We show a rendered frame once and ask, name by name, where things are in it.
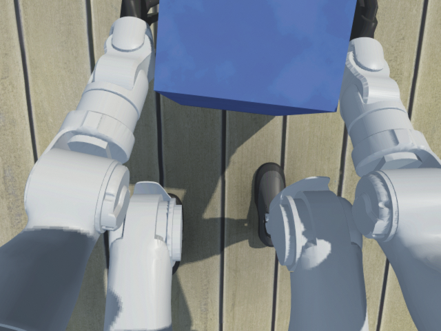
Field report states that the robot left forearm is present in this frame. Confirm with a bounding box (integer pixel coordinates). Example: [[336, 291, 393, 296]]
[[24, 17, 156, 215]]

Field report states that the robot right foot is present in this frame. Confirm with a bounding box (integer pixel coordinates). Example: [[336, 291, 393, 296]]
[[254, 162, 286, 247]]

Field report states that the left robot upper arm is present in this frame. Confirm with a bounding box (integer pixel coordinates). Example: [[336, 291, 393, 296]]
[[0, 148, 130, 331]]

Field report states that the right robot hand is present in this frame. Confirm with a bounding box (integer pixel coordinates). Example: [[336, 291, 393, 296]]
[[349, 0, 378, 41]]

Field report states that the left robot hand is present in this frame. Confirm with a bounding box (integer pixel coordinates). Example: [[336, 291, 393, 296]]
[[120, 0, 159, 26]]

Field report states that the carton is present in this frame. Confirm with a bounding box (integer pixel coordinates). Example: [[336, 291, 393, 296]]
[[154, 0, 357, 116]]

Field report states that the robot right forearm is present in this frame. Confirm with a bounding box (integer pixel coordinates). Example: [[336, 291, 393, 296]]
[[339, 37, 441, 178]]

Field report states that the right robot upper arm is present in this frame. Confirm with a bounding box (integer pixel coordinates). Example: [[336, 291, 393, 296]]
[[351, 168, 441, 331]]

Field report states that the robot right thigh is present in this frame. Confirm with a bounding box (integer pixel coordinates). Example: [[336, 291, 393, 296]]
[[274, 190, 369, 331]]

